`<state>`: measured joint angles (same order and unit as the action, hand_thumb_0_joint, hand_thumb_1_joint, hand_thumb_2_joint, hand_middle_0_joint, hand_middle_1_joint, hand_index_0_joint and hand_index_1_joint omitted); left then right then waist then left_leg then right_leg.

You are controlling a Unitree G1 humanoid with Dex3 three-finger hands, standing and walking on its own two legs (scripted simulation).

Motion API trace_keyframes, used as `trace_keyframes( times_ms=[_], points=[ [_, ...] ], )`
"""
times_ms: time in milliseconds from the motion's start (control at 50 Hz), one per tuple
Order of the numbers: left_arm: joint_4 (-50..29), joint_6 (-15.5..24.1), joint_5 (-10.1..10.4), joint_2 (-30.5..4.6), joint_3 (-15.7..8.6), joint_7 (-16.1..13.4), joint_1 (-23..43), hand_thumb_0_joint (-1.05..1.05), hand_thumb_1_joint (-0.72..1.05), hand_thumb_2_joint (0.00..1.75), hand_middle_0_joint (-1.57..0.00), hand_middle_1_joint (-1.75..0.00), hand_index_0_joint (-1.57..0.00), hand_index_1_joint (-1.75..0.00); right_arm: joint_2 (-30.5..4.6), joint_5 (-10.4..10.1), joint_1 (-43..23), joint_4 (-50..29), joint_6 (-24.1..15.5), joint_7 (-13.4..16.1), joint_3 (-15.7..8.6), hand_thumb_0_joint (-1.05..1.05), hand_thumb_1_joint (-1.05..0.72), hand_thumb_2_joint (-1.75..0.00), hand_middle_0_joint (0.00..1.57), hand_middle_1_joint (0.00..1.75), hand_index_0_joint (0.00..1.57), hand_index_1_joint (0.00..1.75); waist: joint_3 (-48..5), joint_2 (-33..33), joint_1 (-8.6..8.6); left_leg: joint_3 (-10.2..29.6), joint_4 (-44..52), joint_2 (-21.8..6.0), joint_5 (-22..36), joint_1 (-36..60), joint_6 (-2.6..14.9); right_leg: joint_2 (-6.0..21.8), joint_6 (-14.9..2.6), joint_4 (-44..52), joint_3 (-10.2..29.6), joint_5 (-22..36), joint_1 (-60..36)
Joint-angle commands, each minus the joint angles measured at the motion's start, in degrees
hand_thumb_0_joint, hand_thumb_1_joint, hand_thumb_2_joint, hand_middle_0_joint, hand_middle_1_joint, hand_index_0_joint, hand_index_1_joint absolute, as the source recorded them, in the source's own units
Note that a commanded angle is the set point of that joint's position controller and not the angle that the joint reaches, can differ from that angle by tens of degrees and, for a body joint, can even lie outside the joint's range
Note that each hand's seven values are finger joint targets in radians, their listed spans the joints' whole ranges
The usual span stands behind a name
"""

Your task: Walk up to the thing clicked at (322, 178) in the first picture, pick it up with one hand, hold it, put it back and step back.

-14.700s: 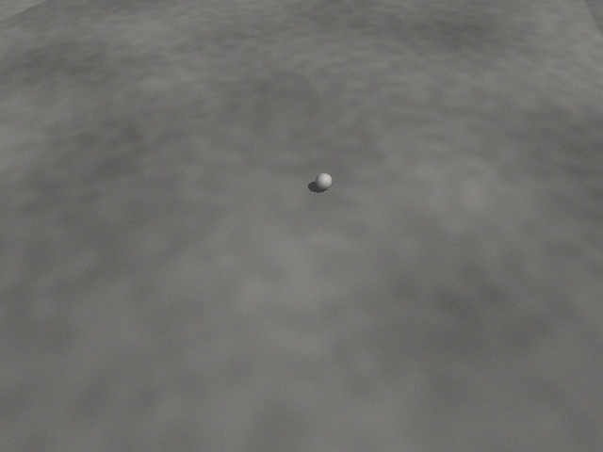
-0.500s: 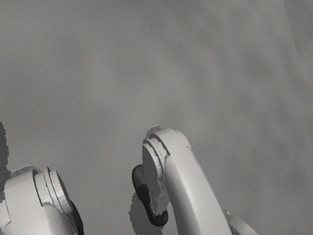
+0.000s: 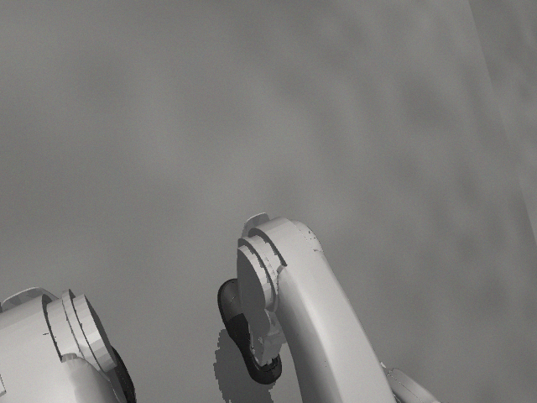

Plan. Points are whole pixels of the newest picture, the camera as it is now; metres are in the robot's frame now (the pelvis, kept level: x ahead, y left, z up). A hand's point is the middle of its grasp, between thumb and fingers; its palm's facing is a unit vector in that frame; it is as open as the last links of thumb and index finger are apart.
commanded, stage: close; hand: left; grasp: from above
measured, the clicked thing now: out of the picture +0.44 +0.32 -0.26
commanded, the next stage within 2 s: settle in 1.28 s
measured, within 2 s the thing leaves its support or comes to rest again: leaves its support in 1.66 s
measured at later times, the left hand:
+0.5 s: hand out of the picture +0.43 +0.32 -0.24, palm faces -0.42 -0.16 -0.89, open 10.6 cm
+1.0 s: hand out of the picture +0.43 +0.32 -0.24, palm faces -0.43 -0.16 -0.89, open 10.0 cm
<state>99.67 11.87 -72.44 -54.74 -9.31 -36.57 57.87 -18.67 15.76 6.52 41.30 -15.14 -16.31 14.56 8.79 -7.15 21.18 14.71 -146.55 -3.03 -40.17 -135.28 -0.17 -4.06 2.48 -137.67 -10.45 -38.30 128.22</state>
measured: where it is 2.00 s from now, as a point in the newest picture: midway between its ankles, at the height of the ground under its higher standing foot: (194, 382)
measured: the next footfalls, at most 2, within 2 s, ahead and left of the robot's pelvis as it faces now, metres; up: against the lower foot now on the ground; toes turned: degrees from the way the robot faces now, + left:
none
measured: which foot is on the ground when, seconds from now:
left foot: down 0.00-1.00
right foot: down 0.00-1.00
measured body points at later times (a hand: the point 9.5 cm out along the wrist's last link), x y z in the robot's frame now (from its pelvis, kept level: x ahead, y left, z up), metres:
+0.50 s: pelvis +0.00 +0.00 +0.00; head +0.26 +0.13 +0.34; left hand +0.45 +0.32 -0.19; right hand +0.05 -0.25 -0.06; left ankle +0.07 +0.13 -0.26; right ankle +0.11 -0.11 -0.26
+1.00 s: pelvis +0.00 +0.00 +0.00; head +0.26 +0.13 +0.34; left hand +0.45 +0.33 -0.19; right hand +0.05 -0.25 -0.06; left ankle +0.07 +0.13 -0.26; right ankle +0.11 -0.11 -0.26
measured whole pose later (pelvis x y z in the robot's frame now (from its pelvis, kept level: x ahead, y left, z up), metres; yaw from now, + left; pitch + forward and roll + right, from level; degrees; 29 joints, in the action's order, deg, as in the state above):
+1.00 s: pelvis +0.00 +0.00 +0.00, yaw -1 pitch +26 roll -13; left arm 100.4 12.8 -71.6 -56.2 -6.6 -37.1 58.1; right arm -19.4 15.7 5.5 39.9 -16.1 -16.4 16.7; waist 10.0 -8.3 21.2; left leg 15.6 -146.7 -3.1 -40.1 -134.4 -0.2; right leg -4.5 2.7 -137.1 -11.1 -37.7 127.1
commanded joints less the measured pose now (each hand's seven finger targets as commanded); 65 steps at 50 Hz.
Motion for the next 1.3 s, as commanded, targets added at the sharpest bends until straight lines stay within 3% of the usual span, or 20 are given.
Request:
trace_keyframes(
  times_ms=[0, 100, 140, 200, 220, 280, 300, 400, 460, 500, 540, 560, 580, 640, 680, 720, 900, 1000, 1220, 1280],
  points=[
    [-4.6, 0.1, 0.7, -10.8, 1.4, -1.4, 13.3, 0.0, -0.21, 0.84, -0.26, -0.95, -0.29, -0.93, -17.8, -0.3, 10.5, 0.7, -0.4, 0.4, -4.9, 0.0, -0.89, -0.9, 0.2, 0.3, 0.2, 0.3, -35.6, 28.5, 2.28, -5.7, 14.5, -0.6, 10.4, 28.3, 0.5, -2.2, -3.53, 11.7, -5.7, 13.8, -18.5],
    [-6.5, 1.0, 1.1, -11.9, 1.4, -1.6, 14.8, 0.0, -0.16, 0.81, -0.31, -0.93, -0.33, -0.9, -18.5, -0.6, 10.1, 0.2, -0.8, 0.2, -4.4, 0.0, -0.89, -0.9, 0.2, 0.3, 0.2, 0.3, -35.0, 27.4, 2.12, -5.6, 14.3, -0.4, 9.2, 26.9, 0.82, -2.2, -3.31, 12.6, -5.6, 13.2, -19.0],
    [-6.5, 1.1, 0.9, -12.6, 0.3, -2.4, 13.0, 0.0, -0.13, 0.81, -0.33, -0.94, -0.35, -0.91, -18.5, -0.7, 10.1, 0.2, -0.5, 0.4, -4.5, 0.0, -0.89, -0.9, 0.2, 0.3, 0.2, 0.3, -36.8, 27.5, 1.01, -6.0, 14.4, -0.5, 10.7, 27.4, 0.76, -2.6, -3.37, 13.0, -5.4, 14.3, -20.8],
    [-5.8, 1.0, 0.5, -11.9, 1.2, -2.8, 13.7, 0.0, -0.09, 0.8, -0.35, -0.92, -0.38, -0.89, -18.5, -0.2, 10.4, 0.2, -0.7, 0.1, -4.1, 0.0, -0.89, -0.9, 0.2, 0.3, 0.2, 0.3, -35.9, 27.8, 2.21, -5.9, 14.1, -0.5, 11.5, 27.5, 0.77, -2.5, -3.26, 12.5, -5.7, 15.2, -20.5],
    [-5.9, 0.8, 0.4, -10.5, 2.9, -2.7, 14.8, 0.0, -0.09, 0.76, -0.34, -0.91, -0.38, -0.87, -19.0, -0.5, 9.5, -0.3, -1.0, 0.1, -4.5, 0.0, -0.89, -0.9, 0.2, 0.3, 0.2, 0.3, -35.5, 28.5, 2.08, -5.7, 14.4, -0.5, 10.5, 28.0, 0.54, -2.5, -3.47, 12.0, -5.7, 14.3, -19.2],
    [-5.7, 0.6, 0.5, -13.2, 0.2, -3.5, 13.5, 0.0, -0.06, 0.76, -0.38, -0.88, -0.41, -0.86, -18.8, -0.6, 10.0, 0.2, -0.8, 0.2, -4.1, 0.0, -0.89, -0.9, 0.2, 0.3, 0.2, 0.3, -36.4, 28.1, 1.4, -5.5, 14.8, -0.7, 11.0, 27.8, 0.49, -2.7, -3.48, 12.7, -5.6, 14.4, -21.0],
    [-4.2, 0.3, 0.0, -11.7, 1.3, -3.4, 13.9, 0.0, -0.03, 0.76, -0.39, -0.9, -0.42, -0.86, -18.5, -0.3, 9.6, 0.1, -1.1, -0.1, -4.0, 0.0, -0.89, -0.9, 0.2, 0.3, 0.2, 0.3, -34.2, 28.1, 2.33, -5.2, 14.6, -0.6, 9.9, 27.3, 0.41, -2.3, -3.49, 11.7, -6.0, 13.6, -18.8],
    [-6.5, -0.4, 0.2, -13.8, 0.2, -3.3, 15.1, 0.0, 0.02, 0.73, -0.44, -0.85, -0.47, -0.82, -19.5, -0.4, 9.8, -0.1, -1.5, -0.3, -4.4, 0.0, -0.89, -0.9, 0.2, 0.3, 0.2, 0.3, -36.4, 30.3, 2.3, -5.0, 15.0, -0.8, 11.8, 30.1, 0.1, -2.2, -3.49, 11.4, -6.0, 15.1, -19.5],
    [-4.4, -0.7, 0.9, -10.6, 2.7, -2.5, 14.1, 0.0, 0.05, 0.7, -0.46, -0.86, -0.49, -0.82, -19.6, -0.4, 9.1, -0.6, -1.7, -0.4, -4.4, 0.0, -0.9, -0.9, 0.2, 0.3, 0.2, 0.3, -34.6, 29.2, 2.98, -5.6, 14.3, -0.7, 10.9, 28.1, 0.49, -2.7, -3.33, 12.4, -5.6, 14.8, -20.0],
    [-5.9, -0.5, 1.7, -13.5, 0.8, -2.4, 14.6, 0.0, 0.07, 0.68, -0.47, -0.84, -0.5, -0.8, -19.1, -0.6, 9.9, -0.1, -1.9, -0.6, -3.7, 0.0, -0.89, -0.9, 0.2, 0.3, 0.2, 0.3, -34.8, 27.5, 2.43, -5.8, 13.7, -0.5, 10.5, 26.6, 0.89, -2.5, -3.0, 13.0, -5.5, 14.5, -20.6],
    [-5.7, -0.8, 1.5, -12.9, 1.3, -1.7, 12.7, 0.0, 0.08, 0.66, -0.49, -0.81, -0.52, -0.78, -19.8, -0.6, 10.4, -0.3, -1.8, -0.5, -4.6, 0.0, -0.9, -0.9, 0.2, 0.3, 0.2, 0.3, -36.3, 29.1, 1.93, -6.2, 14.1, -0.6, 12.3, 28.4, 0.67, -2.6, -3.28, 12.7, -5.0, 15.8, -22.1],
    [-7.0, -0.6, 1.9, -14.8, -0.5, -1.9, 12.5, 0.0, 0.09, 0.67, -0.49, -0.82, -0.52, -0.79, -19.4, -0.7, 10.4, -0.1, -1.7, -0.3, -4.2, 0.0, -0.9, -0.9, 0.2, 0.3, 0.2, 0.3, -37.9, 29.2, 0.9, -5.6, 14.6, -0.7, 13.0, 29.0, 0.45, -2.6, -3.37, 12.5, -5.6, 15.8, -22.1],
    [-5.1, -0.8, 1.9, -12.8, 1.1, -1.5, 12.6, 0.0, 0.11, 0.67, -0.51, -0.82, -0.54, -0.78, -18.8, -1.0, 9.8, -0.3, -1.7, -0.4, -4.1, 0.0, -0.9, -0.9, 0.2, 0.3, 0.2, 0.3, -35.7, 28.5, 1.81, -5.6, 14.1, -0.7, 11.6, 27.8, 0.57, -2.5, -3.4, 12.0, -5.4, 14.9, -20.9],
    [-7.7, -0.2, 2.2, -12.9, 0.7, -1.5, 13.9, 0.0, 0.16, 0.69, -0.54, -0.83, -0.58, -0.79, -19.0, -0.9, 10.4, -0.2, -1.5, -0.3, -4.1, 0.0, -0.89, -0.9, 0.2, 0.3, 0.2, 0.3, -37.1, 30.0, 1.89, -5.0, 15.0, -0.7, 11.7, 29.2, 0.27, -2.4, -3.56, 12.0, -6.0, 14.9, -20.7],
    [-6.0, 0.0, 2.2, -11.6, 2.4, -0.9, 13.6, 0.0, 0.19, 0.69, -0.58, -0.81, -0.61, -0.78, -19.6, -1.0, 9.5, -0.6, -1.5, -0.3, -4.5, 0.0, -0.9, -0.9, 0.2, 0.3, 0.2, 0.3, -34.1, 28.3, 2.2, -5.2, 14.6, -0.7, 9.7, 26.9, 0.61, -2.5, -3.4, 12.4, -5.9, 13.4, -19.0],
    [-7.4, 0.7, 2.2, -13.8, 0.6, -1.3, 12.9, 0.0, 0.24, 0.69, -0.6, -0.8, -0.64, -0.77, -19.3, -1.3, 9.9, -0.6, -1.2, 0.1, -3.7, 0.0, -0.89, -0.9, 0.2, 0.3, 0.2, 0.3, -35.2, 26.9, 1.4, -5.2, 14.6, -0.6, 10.2, 26.4, 0.79, -2.5, -3.28, 13.0, -5.8, 13.6, -20.4],
    [-4.7, 1.2, 1.1, -11.9, 2.8, -2.0, 13.8, 0.0, 0.4, 0.7, -0.73, -0.79, -0.76, -0.75, -19.4, -0.4, 9.9, -0.9, -1.2, 0.3, -3.1, 0.0, -0.89, -0.9, 0.2, 0.3, 0.2, 0.3, -33.5, 27.7, 3.05, -5.0, 14.4, -0.7, 10.2, 27.5, 0.58, -2.5, -3.21, 12.6, -6.2, 13.9, -19.7],
    [-5.3, 1.1, 1.5, -11.7, 2.9, -2.5, 13.2, 0.0, 0.48, 0.74, -0.79, -0.8, -0.82, -0.77, -19.2, -0.3, 9.1, -1.0, -1.0, 0.6, -2.7, 0.0, -0.89, -0.9, 0.2, 0.3, 0.2, 0.3, -34.3, 27.7, 2.32, -4.7, 15.2, -0.9, 10.0, 27.5, 0.36, -2.9, -3.31, 13.0, -6.5, 13.5, -20.3],
    [-4.0, -0.2, 2.6, -9.9, 4.8, -2.1, 13.5, 0.0, 0.61, 0.72, -0.91, -0.75, -0.93, -0.73, -19.1, -0.5, 9.2, -1.5, -1.8, 0.2, -2.2, 0.0, -0.89, -0.9, 0.2, 0.3, 0.2, 0.3, -32.7, 27.2, 3.19, -4.3, 15.2, -1.0, 9.6, 28.0, 0.26, -2.6, -3.06, 12.9, -6.6, 13.7, -19.5],
    [-4.4, -0.3, 3.0, -10.5, 3.7, -2.3, 12.7, 0.0, 0.64, 0.72, -0.93, -0.76, -0.96, -0.74, -19.7, -0.7, 9.4, -1.4, -1.6, 0.4, -2.6, 0.0, -0.9, -0.9, 0.2, 0.3, 0.2, 0.3, -33.0, 28.0, 2.54, -4.0, 16.7, -1.0, 8.7, 28.0, 0.0, -2.7, -3.41, 13.2, -6.6, 12.7, -20.0]
  ],
)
